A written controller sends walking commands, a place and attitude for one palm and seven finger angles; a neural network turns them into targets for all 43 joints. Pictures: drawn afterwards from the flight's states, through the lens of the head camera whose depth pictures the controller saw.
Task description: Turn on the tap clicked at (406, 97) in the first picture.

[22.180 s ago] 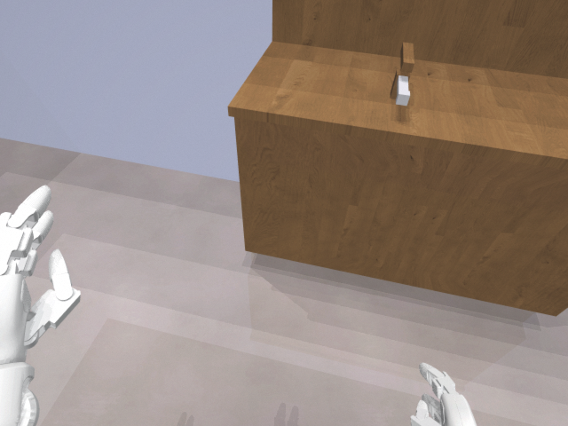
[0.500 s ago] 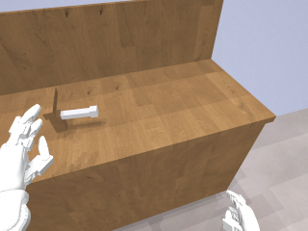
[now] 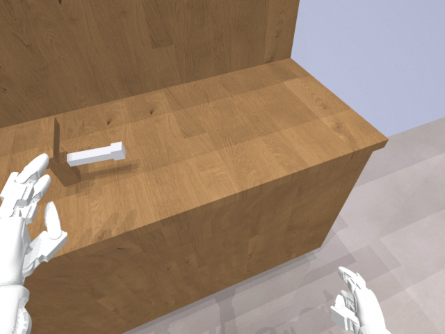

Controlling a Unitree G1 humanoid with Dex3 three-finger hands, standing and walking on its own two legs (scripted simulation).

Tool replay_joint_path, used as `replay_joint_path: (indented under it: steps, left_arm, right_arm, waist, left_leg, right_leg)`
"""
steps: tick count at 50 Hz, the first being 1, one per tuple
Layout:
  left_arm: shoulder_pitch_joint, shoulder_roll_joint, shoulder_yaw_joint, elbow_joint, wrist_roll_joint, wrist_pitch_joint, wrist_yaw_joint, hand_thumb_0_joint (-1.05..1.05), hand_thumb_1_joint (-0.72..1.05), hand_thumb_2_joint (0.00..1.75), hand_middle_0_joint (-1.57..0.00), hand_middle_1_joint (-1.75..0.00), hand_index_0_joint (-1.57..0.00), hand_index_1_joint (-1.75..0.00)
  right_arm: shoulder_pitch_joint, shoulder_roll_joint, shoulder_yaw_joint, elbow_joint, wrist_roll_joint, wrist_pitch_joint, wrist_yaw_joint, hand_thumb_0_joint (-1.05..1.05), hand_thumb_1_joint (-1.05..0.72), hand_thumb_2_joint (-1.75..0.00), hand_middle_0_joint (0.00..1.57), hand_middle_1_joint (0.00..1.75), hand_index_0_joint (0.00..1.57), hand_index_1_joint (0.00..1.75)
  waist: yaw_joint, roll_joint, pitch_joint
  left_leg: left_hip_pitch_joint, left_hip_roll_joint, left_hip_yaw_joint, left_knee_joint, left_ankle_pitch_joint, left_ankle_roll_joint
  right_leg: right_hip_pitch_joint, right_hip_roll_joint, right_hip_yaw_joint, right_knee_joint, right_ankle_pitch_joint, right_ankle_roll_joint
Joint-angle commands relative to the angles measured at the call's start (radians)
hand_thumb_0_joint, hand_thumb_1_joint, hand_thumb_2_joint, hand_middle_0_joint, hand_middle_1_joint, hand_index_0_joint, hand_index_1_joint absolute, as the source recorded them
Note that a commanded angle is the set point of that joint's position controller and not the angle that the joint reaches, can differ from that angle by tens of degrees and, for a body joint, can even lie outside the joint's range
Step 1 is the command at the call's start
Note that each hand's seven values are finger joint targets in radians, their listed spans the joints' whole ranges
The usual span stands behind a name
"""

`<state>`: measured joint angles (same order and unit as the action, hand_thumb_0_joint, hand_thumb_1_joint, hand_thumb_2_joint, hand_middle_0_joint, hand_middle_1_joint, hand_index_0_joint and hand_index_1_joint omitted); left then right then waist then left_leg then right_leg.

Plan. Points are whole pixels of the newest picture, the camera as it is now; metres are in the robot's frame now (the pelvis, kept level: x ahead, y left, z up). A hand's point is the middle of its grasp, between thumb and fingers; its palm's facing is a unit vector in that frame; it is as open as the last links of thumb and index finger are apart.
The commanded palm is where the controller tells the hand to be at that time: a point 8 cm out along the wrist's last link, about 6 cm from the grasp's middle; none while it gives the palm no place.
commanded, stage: step back with the hand held close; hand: left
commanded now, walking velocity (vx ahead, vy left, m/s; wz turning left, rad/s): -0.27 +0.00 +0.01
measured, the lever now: (118, 151) +0.47 +0.28 +0.05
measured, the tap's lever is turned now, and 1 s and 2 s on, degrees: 82 82 82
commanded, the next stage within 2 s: stop stepping back and stand still in 1.04 s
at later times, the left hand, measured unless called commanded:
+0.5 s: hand (5, 289) +0.14 +0.27 +0.15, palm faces +0.42 -0.79 -0.45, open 7.4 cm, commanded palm +0.07 +0.31 +0.17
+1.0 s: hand out of the picture +0.05 +0.28 +0.16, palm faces +0.44 -0.82 -0.37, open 7.5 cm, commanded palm +0.00 +0.30 +0.17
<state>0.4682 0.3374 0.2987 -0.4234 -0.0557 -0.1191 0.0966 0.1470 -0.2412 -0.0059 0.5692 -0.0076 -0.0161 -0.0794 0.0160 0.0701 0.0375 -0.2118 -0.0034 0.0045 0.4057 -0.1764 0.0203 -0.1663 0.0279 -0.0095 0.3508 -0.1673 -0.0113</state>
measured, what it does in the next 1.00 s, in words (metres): walks backwards: left foot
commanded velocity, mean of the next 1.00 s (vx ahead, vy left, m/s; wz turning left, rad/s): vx -0.34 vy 0.00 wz -0.03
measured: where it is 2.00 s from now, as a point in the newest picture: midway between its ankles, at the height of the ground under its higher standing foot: outside the picture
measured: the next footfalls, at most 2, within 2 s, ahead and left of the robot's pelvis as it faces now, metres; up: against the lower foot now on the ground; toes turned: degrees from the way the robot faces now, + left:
left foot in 0.74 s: -0.02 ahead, +0.11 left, +0.00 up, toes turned +3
right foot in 1.14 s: -0.23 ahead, -0.07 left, +0.00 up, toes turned -1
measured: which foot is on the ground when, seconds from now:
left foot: down 0.00-0.62, up 0.64-0.72, down 0.74-1.00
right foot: down 0.00-0.78, up 0.80-1.00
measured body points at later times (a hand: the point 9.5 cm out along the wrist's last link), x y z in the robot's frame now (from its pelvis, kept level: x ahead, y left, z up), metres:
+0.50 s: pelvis -0.07 +0.02 -0.01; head -0.05 +0.02 +0.44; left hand +0.11 +0.31 +0.18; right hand +0.11 -0.21 -0.10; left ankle +0.02 +0.10 -0.74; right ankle -0.03 -0.10 -0.74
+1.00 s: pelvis -0.16 +0.02 +0.00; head -0.13 +0.05 +0.45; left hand +0.03 +0.32 +0.18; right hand +0.05 -0.19 -0.07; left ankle -0.06 +0.10 -0.75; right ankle -0.24 -0.11 -0.69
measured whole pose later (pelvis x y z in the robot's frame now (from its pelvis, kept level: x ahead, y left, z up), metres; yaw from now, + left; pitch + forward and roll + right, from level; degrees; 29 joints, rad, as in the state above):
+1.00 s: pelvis -0.16 +0.02 +0.00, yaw +0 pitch +3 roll -2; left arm 0.46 0.38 0.35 -0.57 -0.04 -0.13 0.17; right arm 0.14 -0.16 0.01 0.61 -0.02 -0.09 -0.06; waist 0.04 -0.01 0.00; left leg -0.38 0.01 0.05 0.35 -0.02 0.06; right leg -0.31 0.08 0.05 0.85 -0.44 0.02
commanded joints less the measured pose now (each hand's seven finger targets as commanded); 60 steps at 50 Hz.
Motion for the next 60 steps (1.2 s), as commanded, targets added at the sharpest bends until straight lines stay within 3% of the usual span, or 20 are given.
replay_joint_path:
  steps: [1,7,15,22,26,29,31,34,36,38,41,42,44,46,51,54,55,57,58,60]
  left_arm:
    - [-0.032,0.227,0.161,-0.278,-0.001,-0.067,0.036,0.0,0.9,0.9,-0.2,-0.3,-0.2,-0.3]
    - [-0.044,0.199,0.137,-0.259,0.005,-0.082,0.054,0.0,0.9,0.9,-0.2,-0.3,-0.2,-0.3]
    - [-0.053,0.183,0.125,-0.245,0.025,-0.11,0.073,0.0,0.9,0.9,-0.2,-0.3,-0.2,-0.3]
    - [-0.09,0.179,0.154,-0.271,0.069,-0.127,0.078,0.0,0.9,0.9,-0.2,-0.3,-0.2,-0.3]
    - [-0.047,0.192,0.175,-0.284,0.064,-0.128,0.067,0.0,0.9,0.9,-0.2,-0.3,-0.2,-0.3]
    - [-0.035,0.186,0.136,-0.293,0.03,-0.121,0.065,0.0,0.9,0.9,-0.2,-0.3,-0.2,-0.3]
    - [-0.072,0.202,0.129,-0.327,0.025,-0.114,0.073,0.0,0.9,0.9,-0.2,-0.3,-0.2,-0.3]
    - [-0.091,0.22,0.134,-0.319,0.026,-0.11,0.075,0.0,0.9,0.9,-0.2,-0.3,-0.2,-0.3]
    - [-0.142,0.25,0.15,-0.344,0.022,-0.104,0.075,0.0,0.9,0.9,-0.2,-0.3,-0.2,-0.3]
    - [-0.113,0.229,0.16,-0.307,0.021,-0.109,0.076,0.0,0.9,0.9,-0.2,-0.3,-0.2,-0.3]
    - [-0.096,0.239,0.187,-0.357,0.029,-0.122,0.073,0.0,0.9,0.9,-0.2,-0.3,-0.2,-0.3]
    - [-0.093,0.214,0.175,-0.349,0.036,-0.12,0.073,0.0,0.9,0.9,-0.2,-0.3,-0.2,-0.3]
    - [-0.074,0.188,0.151,-0.351,0.023,-0.105,0.078,0.0,0.9,0.9,-0.2,-0.3,-0.2,-0.3]
    - [-0.059,0.16,0.117,-0.376,0.017,-0.076,0.082,0.0,0.9,0.9,-0.2,-0.3,-0.2,-0.3]
    - [-0.143,0.159,0.078,-0.365,0.011,-0.038,0.085,0.0,0.9,0.9,-0.2,-0.3,-0.2,-0.3]
    - [-0.119,0.192,0.108,-0.355,-0.007,-0.047,0.077,0.0,0.9,0.9,-0.2,-0.3,-0.2,-0.3]
    - [-0.113,0.219,0.128,-0.375,-0.012,-0.062,0.071,0.0,0.9,0.9,-0.2,-0.3,-0.2,-0.3]
    - [-0.083,0.288,0.173,-0.4,-0.018,-0.094,0.066,0.0,0.9,0.9,-0.2,-0.3,-0.2,-0.3]
    - [-0.075,0.314,0.207,-0.394,-0.012,-0.107,0.068,0.0,0.9,0.9,-0.2,-0.3,-0.2,-0.3]
    - [0.017,0.254,0.193,-0.327,0.002,-0.087,0.06,0.0,0.9,0.9,-0.2,-0.3,-0.2,-0.3]
  right_arm:
    - [-0.097,-0.096,-0.041,-0.173,0.006,-0.039,-0.014,0.0,-0.9,-0.9,0.2,0.3,0.2,0.3]
    - [-0.089,-0.093,-0.043,-0.167,0.012,-0.042,-0.023,0.0,-0.9,-0.9,0.2,0.3,0.2,0.3]
    - [-0.076,-0.112,-0.041,-0.169,0.015,-0.055,-0.024,0.0,-0.9,-0.9,0.2,0.3,0.2,0.3]
    - [-0.087,-0.119,-0.047,-0.177,0.008,-0.079,-0.032,0.0,-0.9,-0.9,0.2,0.3,0.2,0.3]
    - [-0.094,-0.116,-0.052,-0.17,-0.005,-0.098,-0.022,0.0,-0.9,-0.9,0.2,0.3,0.2,0.3]
    - [-0.072,-0.083,-0.051,-0.133,0.002,-0.09,-0.007,0.0,-0.9,-0.9,0.2,0.3,0.2,0.3]
    - [-0.06,-0.074,-0.064,-0.114,0.009,-0.082,-0.005,0.0,-0.9,-0.9,0.2,0.3,0.2,0.3]
    - [-0.075,-0.061,-0.049,-0.115,0.005,-0.077,-0.005,0.0,-0.9,-0.9,0.2,0.3,0.2,0.3]
    - [-0.096,-0.073,-0.04,-0.113,0.0,-0.071,-0.011,0.0,-0.9,-0.9,0.2,0.3,0.2,0.3]
    - [-0.106,-0.101,-0.038,-0.129,0.003,-0.071,-0.022,0.0,-0.9,-0.9,0.2,0.3,0.2,0.3]
    - [-0.091,-0.088,-0.047,-0.143,-0.021,-0.09,-0.014,0.0,-0.9,-0.9,0.2,0.3,0.2,0.3]
    - [-0.08,-0.081,-0.052,-0.132,-0.023,-0.1,-0.006,0.0,-0.9,-0.9,0.2,0.3,0.2,0.3]
    - [-0.06,-0.078,-0.058,-0.117,-0.011,-0.114,0.004,0.0,-0.9,-0.9,0.2,0.3,0.2,0.3]
    - [-0.073,-0.085,-0.059,-0.113,-0.003,-0.123,0.009,0.0,-0.9,-0.9,0.2,0.3,0.2,0.3]
    - [-0.105,-0.087,-0.036,-0.072,-0.015,-0.121,0.008,0.0,-0.9,-0.9,0.2,0.3,0.2,0.3]
    - [-0.11,-0.075,-0.033,-0.069,-0.014,-0.106,0.01,0.0,-0.9,-0.9,0.2,0.3,0.2,0.3]
    - [-0.116,-0.071,-0.034,-0.073,-0.014,-0.093,0.01,0.0,-0.9,-0.9,0.2,0.3,0.2,0.3]
    - [-0.137,-0.04,-0.02,-0.084,-0.011,-0.067,0.012,0.0,-0.9,-0.9,0.2,0.3,0.2,0.3]
    - [-0.153,-0.046,-0.022,-0.094,-0.013,-0.07,0.007,0.0,-0.9,-0.9,0.2,0.3,0.2,0.3]
    - [-0.096,-0.062,-0.039,-0.115,0.018,-0.084,0.012,0.0,-0.9,-0.9,0.2,0.3,0.2,0.3]
  waist:
    - [0.009,-0.054,-0.24]
    - [0.0,0.0,-0.169]
    - [-0.006,-0.036,-0.1]
    - [0.012,0.128,-0.138]
    - [0.006,0.056,-0.121]
    - [-0.013,-0.159,-0.188]
    - [-0.021,-0.246,-0.217]
    - [-0.025,-0.204,-0.156]
    - [-0.028,-0.086,-0.102]
    - [-0.004,0.111,-0.113]
    - [0.005,0.236,-0.243]
    - [0.003,0.164,-0.242]
    - [0.006,0.017,-0.229]
    - [0.007,0.024,-0.259]
    - [-0.006,0.168,-0.232]
    - [0.007,0.099,-0.258]
    - [0.004,0.053,-0.254]
    - [0.011,-0.183,-0.243]
    - [0.032,-0.21,-0.229]
    - [0.014,-0.262,-0.224]
  left_leg:
    - [0.125,0.05,-0.041,0.013,0.328,0.005]
    - [0.035,0.053,-0.058,-0.012,0.118,0.005]
    - [-0.12,0.069,-0.111,-0.062,-0.238,0.023]
    - [-0.435,0.179,-0.265,-0.271,-0.535,0.094]
    - [-0.388,0.143,-0.207,-0.146,-0.43,0.086]
    - [-0.049,0.047,-0.065,0.132,-0.07,0.0]
    - [0.044,0.003,-0.018,0.322,-0.08,-0.03]
    - [-0.006,0.004,-0.025,0.368,-0.107,-0.03]
    - [-0.022,0.026,-0.041,0.134,-0.007,-0.02]
    - [-0.107,0.139,-0.164,-0.067,0.126,0.02]
    - [-0.166,0.296,-0.358,-0.229,0.081,0.082]
    - [-0.195,0.332,-0.361,-0.235,-0.038,0.107]
    - [-0.011,0.304,-0.276,-0.172,0.084,0.125]
    - [0.13,0.272,-0.21,-0.16,0.149,0.097]
    - [0.087,0.229,-0.157,-0.263,-0.05,0.051]
    - [0.093,0.178,-0.085,-0.204,-0.009,-0.01]
    - [0.1,0.149,-0.046,-0.118,0.002,-0.043]
    - [0.112,0.039,0.026,0.22,-0.064,-0.078]
    - [0.018,0.003,0.029,0.409,-0.181,-0.077]
    - [-0.232,-0.017,-0.041,0.57,-0.229,-0.051]
  right_leg:
    - [-0.011,-0.077,0.034,-0.008,0.29,0.018]
    - [-0.067,-0.068,0.044,-0.022,0.108,0.014]
    - [-0.098,-0.048,0.058,-0.04,-0.152,0.015]
    - [0.198,0.058,0.026,0.299,-0.007,0.042]
    - [0.122,0.029,0.081,0.2,0.005,0.027]
    - [-0.164,-0.115,0.22,0.002,0.113,-0.034]
    - [-0.279,-0.222,0.289,-0.082,0.099,-0.089]
    - [-0.296,-0.246,0.27,-0.074,0.146,-0.102]
    - [-0.275,-0.168,0.189,0.011,0.134,-0.05]
    - [-0.164,0.006,0.073,0.161,0.067,0.024]
    - [-0.067,0.069,0.09,0.583,-0.265,0.025]
    - [-0.066,0.066,0.127,0.699,-0.266,0.023]
    - [-0.216,0.036,0.118,0.629,-0.267,0.024]
    - [-0.262,0.031,0.076,0.549,-0.273,0.031]
    - [-0.146,0.056,0.027,0.316,-0.293,0.016]
    - [-0.067,0.043,0.005,0.003,-0.172,-0.01]
    - [-0.081,-0.004,0.036,-0.105,-0.08,-0.033]
    - [-0.24,-0.245,0.269,-0.181,0.112,-0.113]
    - [-0.272,-0.33,0.303,-0.173,0.175,-0.142]
    - [-0.075,-0.283,0.212,-0.017,0.516,-0.115]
